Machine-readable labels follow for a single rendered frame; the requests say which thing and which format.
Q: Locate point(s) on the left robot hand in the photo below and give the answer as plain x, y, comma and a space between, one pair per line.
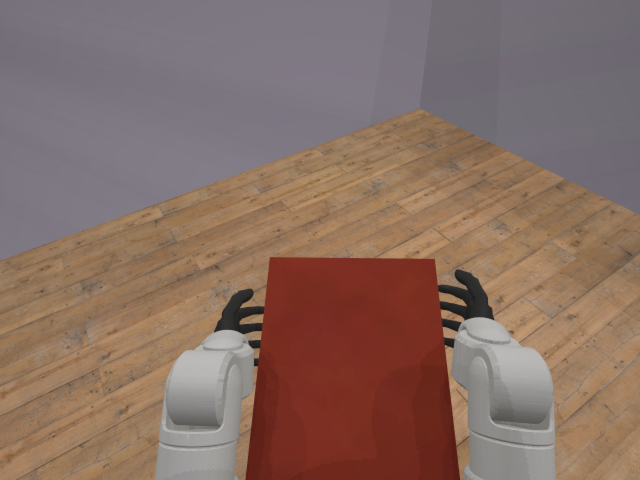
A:
232, 315

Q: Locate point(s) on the right robot hand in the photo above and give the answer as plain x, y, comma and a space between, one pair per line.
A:
475, 299

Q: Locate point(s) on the carton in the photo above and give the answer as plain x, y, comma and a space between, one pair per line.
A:
352, 380

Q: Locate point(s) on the robot left forearm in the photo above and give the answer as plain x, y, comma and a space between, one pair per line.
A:
200, 421

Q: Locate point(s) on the robot right forearm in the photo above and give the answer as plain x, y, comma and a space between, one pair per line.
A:
510, 404

